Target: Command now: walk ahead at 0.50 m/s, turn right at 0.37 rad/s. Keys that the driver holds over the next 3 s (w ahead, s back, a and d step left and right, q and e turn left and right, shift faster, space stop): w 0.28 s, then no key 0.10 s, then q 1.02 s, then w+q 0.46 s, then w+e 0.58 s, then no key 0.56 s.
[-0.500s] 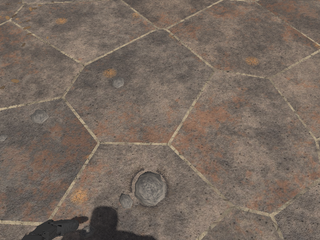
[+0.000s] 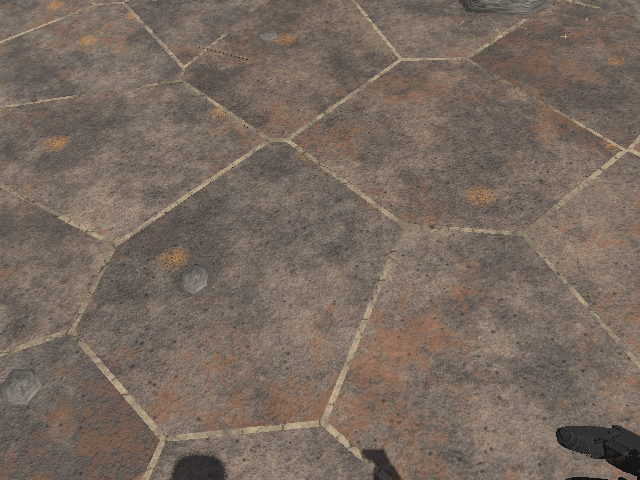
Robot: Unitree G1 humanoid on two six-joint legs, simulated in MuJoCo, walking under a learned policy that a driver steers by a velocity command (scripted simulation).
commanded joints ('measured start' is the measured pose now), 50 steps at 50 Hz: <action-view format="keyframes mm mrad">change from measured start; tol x32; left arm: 1 -29 70 6 -62 15 -8 -2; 50 -341 115 35 -6 27 51 33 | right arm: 1 199 -182 -68 -28 -20 -26 -10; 50 183 -201 -78 -97 -7 116 -46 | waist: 1 -153 -127 -171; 3 -150 251 -335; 16 -130 31 23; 26 -43 -325 -424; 50 -87 82 -59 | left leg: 1 410 108 -70 2 -25 107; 3 845 400 -743 -164 -421 316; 8 371 231 -310 -269 -237 218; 23 404 160 -69 -55 313 118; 26 -60 -40 -8 611 -735 -29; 28 -168 16 -39 756 -677 -46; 44 265 29 118 102 -224 45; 47 344 386 -476 -167 179 354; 50 339 260 -304 -156 18 229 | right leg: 1 -116 -167 111 247 483 -73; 3 -640 -15 -8 782 -159 30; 14 -598 -207 -137 372 302 56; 23 -244 -93 -173 -28 525 5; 26 402 -576 239 85 1244 -268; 31 -167 -393 -16 -165 504 -177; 42 -177 -439 -195 -161 367 -151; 47 -621 -85 -233 606 -262 124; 50 -639 -131 -128 677 -35 89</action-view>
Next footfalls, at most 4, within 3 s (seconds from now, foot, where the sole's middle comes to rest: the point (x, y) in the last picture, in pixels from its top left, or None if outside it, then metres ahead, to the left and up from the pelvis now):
0.02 left None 0.18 0.12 -0.77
0.48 right None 0.42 -0.14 -0.77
0.90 left None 0.35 0.11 -0.77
1.38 right None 0.43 -0.10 -0.77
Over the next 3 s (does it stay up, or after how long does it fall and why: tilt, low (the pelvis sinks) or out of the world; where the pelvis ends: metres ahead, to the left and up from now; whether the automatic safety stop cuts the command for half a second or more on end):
stays up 0.74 0.49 0.00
